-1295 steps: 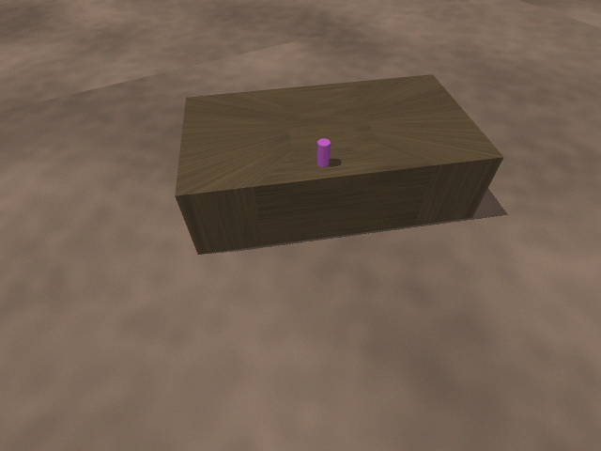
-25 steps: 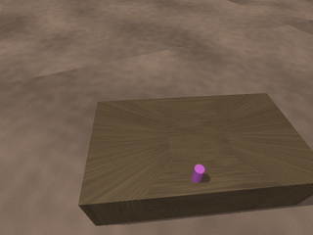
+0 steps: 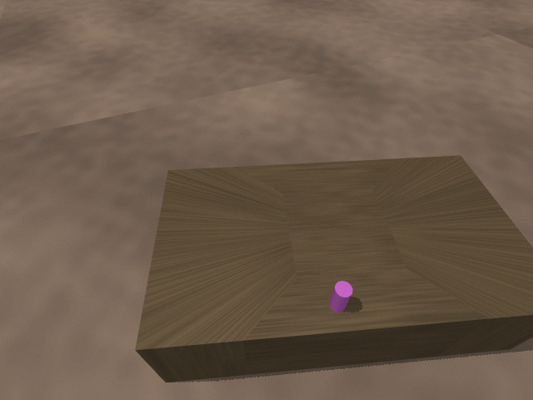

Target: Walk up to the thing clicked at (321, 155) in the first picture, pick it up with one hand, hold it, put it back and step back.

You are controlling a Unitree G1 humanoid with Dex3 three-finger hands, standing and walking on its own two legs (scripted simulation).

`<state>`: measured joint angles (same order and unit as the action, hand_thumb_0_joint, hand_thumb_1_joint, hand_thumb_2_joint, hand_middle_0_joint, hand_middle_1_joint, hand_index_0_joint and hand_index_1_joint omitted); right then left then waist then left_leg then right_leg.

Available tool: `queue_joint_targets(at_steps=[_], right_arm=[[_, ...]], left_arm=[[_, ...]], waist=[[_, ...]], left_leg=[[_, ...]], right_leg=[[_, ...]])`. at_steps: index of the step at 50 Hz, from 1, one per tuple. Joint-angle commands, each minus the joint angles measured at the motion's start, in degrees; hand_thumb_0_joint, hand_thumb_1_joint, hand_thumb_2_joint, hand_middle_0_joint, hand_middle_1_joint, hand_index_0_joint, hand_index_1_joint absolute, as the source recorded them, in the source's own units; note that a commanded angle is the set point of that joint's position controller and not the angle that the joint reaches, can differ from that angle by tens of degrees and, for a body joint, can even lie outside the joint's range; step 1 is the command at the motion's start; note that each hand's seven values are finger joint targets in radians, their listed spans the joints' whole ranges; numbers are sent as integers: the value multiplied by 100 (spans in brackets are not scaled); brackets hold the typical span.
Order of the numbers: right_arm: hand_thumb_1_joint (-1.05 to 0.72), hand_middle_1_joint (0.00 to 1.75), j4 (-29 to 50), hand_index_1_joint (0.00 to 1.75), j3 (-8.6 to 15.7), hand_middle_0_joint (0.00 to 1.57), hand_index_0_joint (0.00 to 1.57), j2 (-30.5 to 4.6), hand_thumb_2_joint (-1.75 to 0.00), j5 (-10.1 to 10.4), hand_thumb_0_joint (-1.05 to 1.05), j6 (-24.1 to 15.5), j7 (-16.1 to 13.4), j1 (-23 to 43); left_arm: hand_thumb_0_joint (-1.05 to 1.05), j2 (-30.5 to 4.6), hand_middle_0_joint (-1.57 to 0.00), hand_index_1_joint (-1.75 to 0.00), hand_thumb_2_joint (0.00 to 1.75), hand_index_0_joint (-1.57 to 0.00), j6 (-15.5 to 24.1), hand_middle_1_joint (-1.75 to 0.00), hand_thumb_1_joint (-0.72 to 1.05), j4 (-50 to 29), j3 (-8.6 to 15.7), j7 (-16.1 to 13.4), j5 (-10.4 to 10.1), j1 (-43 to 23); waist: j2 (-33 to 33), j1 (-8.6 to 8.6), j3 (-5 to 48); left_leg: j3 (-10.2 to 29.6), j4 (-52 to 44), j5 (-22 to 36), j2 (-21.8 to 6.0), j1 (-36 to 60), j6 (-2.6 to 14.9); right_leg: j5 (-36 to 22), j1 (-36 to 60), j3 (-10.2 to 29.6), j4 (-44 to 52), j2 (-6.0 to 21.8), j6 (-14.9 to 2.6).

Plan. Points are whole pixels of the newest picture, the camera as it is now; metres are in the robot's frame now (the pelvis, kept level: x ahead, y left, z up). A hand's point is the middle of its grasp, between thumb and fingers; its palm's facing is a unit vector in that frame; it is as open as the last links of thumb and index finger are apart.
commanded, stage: home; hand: right
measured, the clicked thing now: (340, 297) +0.45 -0.18 -0.37
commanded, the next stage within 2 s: stand in 0.02 s
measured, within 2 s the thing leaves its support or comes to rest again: neither
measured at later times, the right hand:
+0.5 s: hand out of the picture +0.09 -0.24 -0.15, palm faces -0.01 +0.93 -0.36, open 10.9 cm
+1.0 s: hand out of the picture +0.08 -0.25 -0.15, palm faces -0.02 +0.93 -0.36, open 7.4 cm
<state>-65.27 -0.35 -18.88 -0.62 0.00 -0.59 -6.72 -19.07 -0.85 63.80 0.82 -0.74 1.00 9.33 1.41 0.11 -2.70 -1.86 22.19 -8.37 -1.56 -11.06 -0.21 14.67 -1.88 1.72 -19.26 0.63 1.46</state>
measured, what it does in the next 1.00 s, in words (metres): stands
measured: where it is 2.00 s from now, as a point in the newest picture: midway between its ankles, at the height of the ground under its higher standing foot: outside the picture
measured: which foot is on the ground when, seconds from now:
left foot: down 0.00-1.00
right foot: down 0.00-1.00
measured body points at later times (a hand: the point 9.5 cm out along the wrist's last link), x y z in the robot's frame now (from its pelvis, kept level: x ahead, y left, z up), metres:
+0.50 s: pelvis +0.01 +0.01 +0.00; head +0.02 +0.02 +0.45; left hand +0.07 +0.31 -0.14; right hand +0.09 -0.29 -0.12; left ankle +0.04 +0.12 -0.74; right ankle -0.04 -0.14 -0.74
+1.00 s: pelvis +0.01 +0.01 +0.00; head +0.01 +0.02 +0.45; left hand +0.06 +0.31 -0.14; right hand +0.08 -0.29 -0.13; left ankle +0.04 +0.12 -0.74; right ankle -0.04 -0.14 -0.74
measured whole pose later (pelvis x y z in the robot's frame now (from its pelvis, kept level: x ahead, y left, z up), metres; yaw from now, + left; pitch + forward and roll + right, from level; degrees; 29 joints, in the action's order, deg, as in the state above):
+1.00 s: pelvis +0.01 +0.01 +0.00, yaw +1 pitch -2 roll +0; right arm -65.8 0.4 -19.3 -0.6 -0.2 0.0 -6.2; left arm -19.6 -0.5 63.3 1.1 -0.5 0.8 9.6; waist 1.2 0.1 -2.8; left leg -1.4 21.0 -8.2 -0.2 -10.4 0.6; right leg 14.4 -0.5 1.0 -17.3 1.9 2.2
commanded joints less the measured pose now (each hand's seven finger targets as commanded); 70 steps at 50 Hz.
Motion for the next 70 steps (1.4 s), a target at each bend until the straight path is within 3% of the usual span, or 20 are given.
queue_joint_targets(at_steps=[1, 4, 6, 8, 9, 14, 17, 24, 33, 37, 45, 49, 53, 55, 58, 63, 70], right_arm=[[54, 5, 309, 5, 237, 5, 5, -1242, -5, 6, 0, -104, -106, 231], [55, 5, 309, 5, 240, 5, 5, -1249, -5, 8, 0, -117, -101, 289], [56, 5, 306, 5, 247, 5, 5, -1248, -5, 15, 0, -105, -100, 308], [40, 21, 300, 21, 248, 20, 20, -1259, -21, 17, 0, -106, -97, 282], [32, 29, 321, 29, 252, 20, 20, -1263, -29, 5, 0, -109, -95, 300], [-8, 30, 326, 30, 264, 20, 20, -1285, -69, 9, 0, -134, -100, 368], [-32, 30, 321, 30, 279, 20, 20, -1323, -90, 10, 0, -130, -106, 383], [-88, 30, 305, 30, 275, 20, 20, -1306, -90, 8, 0, -152, -98, 336], [-90, 30, 304, 30, 313, 20, 20, -1303, -90, 11, 0, -114, -62, 396], [-90, 30, 308, 30, 320, 20, 20, -1307, -90, 9, 0, -132, -53, 374], [-90, 30, 310, 30, 309, 20, 20, -1298, -90, 14, 0, -131, -46, 364], [-90, 30, 324, 30, 294, 20, 20, -1287, -90, 9, 0, -146, -39, 354], [-90, 30, 313, 30, 291, 20, 20, -1299, -90, 14, 0, -129, -45, 282], [-90, 30, 312, 30, 293, 20, 20, -1310, -90, 9, 0, -118, -48, 290], [-90, 30, 336, 30, 297, 20, 20, -1327, -90, 18, 0, -131, -39, 312], [-90, 30, 322, 30, 316, 20, 20, -1348, -90, 15, 0, -121, -35, 347], [-90, 30, 352, 30, 333, 20, 20, -1369, -90, 4, 0, -150, -23, 375]], left_arm=[[0, -1168, -20, -30, 90, -20, 113, -30, 90, -304, 196, -56, 22, -117], [0, -1150, -20, -30, 90, -20, 124, -30, 90, -326, 188, -54, 14, -129], [0, -1154, -20, -30, 90, -20, 120, -30, 90, -319, 194, -54, 24, -168], [0, -1140, -20, -30, 90, -20, 122, -30, 90, -323, 192, -47, 23, -163], [0, -1176, -20, -30, 90, -20, 130, -30, 90, -355, 205, -49, 22, -196], [0, -1161, -20, -30, 90, -20, 120, -30, 90, -360, 206, -45, 8, -188], [0, -1152, -20, -30, 90, -20, 109, -30, 90, -350, 211, -39, 14, -176], [0, -1163, -20, -30, 90, -20, 122, -30, 90, -357, 204, -47, 2, -194], [0, -1205, -20, -30, 90, -20, 125, -30, 90, -353, 222, -28, 18, -203], [0, -1195, -20, -30, 90, -20, 152, -30, 90, -402, 227, -21, 14, -159], [0, -1204, -20, -30, 90, -20, 154, -30, 90, -404, 226, -23, 16, -105], [0, -1208, -20, -30, 90, -20, 184, -30, 90, -405, 213, -34, -4, -74], [0, -1224, -20, -30, 90, -20, 185, -30, 90, -430, 214, -39, -4, -109], [0, -1250, -20, -30, 90, -20, 173, -30, 90, -413, 219, -37, -5, -67], [0, -1241, -20, -30, 90, -20, 171, -30, 90, -438, 217, -31, -1, -81], [0, -1225, -20, -30, 90, -20, 164, -30, 90, -409, 216, -18, 16, -37], [0, -1227, -20, -30, 90, -20, 182, -30, 90, -446, 225, -3, 4, -38]], waist=[[-140, 52, 242], [-157, 25, 295], [-87, 34, 181], [-135, 37, 240], [-163, 36, 304], [-167, 3, 432], [-234, -8, 439], [-155, 23, 435], [-90, 69, 69], [-194, 39, 303], [-183, 39, 269], [-86, 33, 418], [-66, 56, 438], [-93, 35, 312], [-143, 40, 309], [-187, 19, 139], [-215, 1, 236]], left_leg=[[573, -330, 615, -562, 590, 95], [566, -268, 880, -571, 636, 112], [582, -328, 658, -558, 603, 96], [583, -335, 647, -568, 637, 107], [570, -323, 780, -559, 654, 108], [572, -273, 1158, -600, 790, 132], [625, -374, 922, -599, 791, 123], [583, -299, 1400, -613, 855, 128], [670, -526, 174, -532, 559, 113], [691, -458, 530, -572, 694, 147], [704, -470, 508, -541, 645, 129], [643, -253, 1222, -561, 758, 173], [626, -208, 1299, -577, 723, 184], [646, -292, 893, -546, 637, 180], [675, -320, 939, -561, 679, 164], [767, -470, 318, -560, 514, 168], [789, -477, 464, -567, 607, 167]], right_leg=[[-855, -525, 390, 423, 544, -186], [-1054, -472, 371, 449, 571, -175], [-831, -543, 356, 490, 557, -170], [-866, -483, 355, 503, 567, -182], [-984, -440, 350, 500, 575, -175], [-1164, -352, 308, 443, 593, -176], [-956, -374, 284, 467, 575, -179], [-1205, -328, 267, 420, 606, -160], [-418, -588, 266, 577, 587, -199], [-654, -461, 268, 566, 605, -215], [-655, -463, 255, 548, 614, -209], [-1156, -344, 262, 504, 667, -166], [-1293, -251, 242, 495, 681, -163], [-965, -309, 245, 562, 671, -183], [-923, -381, 226, 552, 656, -187], [-472, -455, 218, 607, 634, -212], [-477, -473, 214, 584, 640, -207]])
